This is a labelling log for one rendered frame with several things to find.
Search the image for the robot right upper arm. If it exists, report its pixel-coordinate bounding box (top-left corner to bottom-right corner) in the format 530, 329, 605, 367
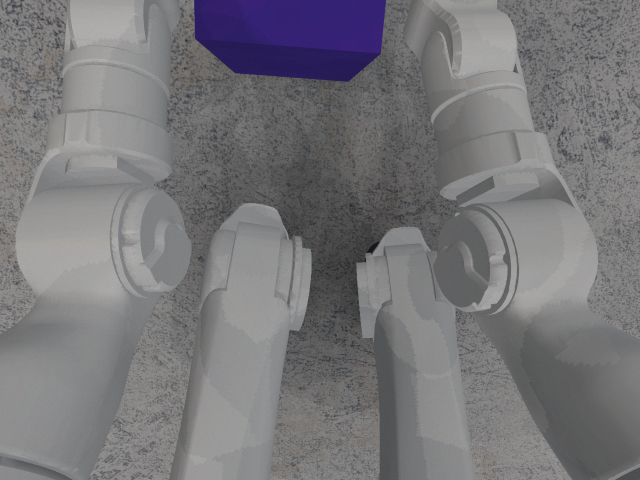
433, 198, 640, 480

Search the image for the left robot forearm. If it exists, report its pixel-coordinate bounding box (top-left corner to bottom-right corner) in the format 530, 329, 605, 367
15, 0, 181, 269

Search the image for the carton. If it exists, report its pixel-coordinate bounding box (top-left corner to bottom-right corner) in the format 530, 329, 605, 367
194, 0, 386, 82

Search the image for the right robot forearm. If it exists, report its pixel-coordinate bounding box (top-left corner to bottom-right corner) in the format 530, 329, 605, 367
403, 0, 598, 251

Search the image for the robot left upper arm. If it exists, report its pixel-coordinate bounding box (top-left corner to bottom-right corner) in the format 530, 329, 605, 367
0, 182, 192, 480

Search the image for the left robot thigh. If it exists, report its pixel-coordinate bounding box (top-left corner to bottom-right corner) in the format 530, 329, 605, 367
169, 221, 312, 480

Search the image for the right robot shin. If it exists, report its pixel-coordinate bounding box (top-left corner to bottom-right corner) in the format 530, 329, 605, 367
372, 227, 456, 319

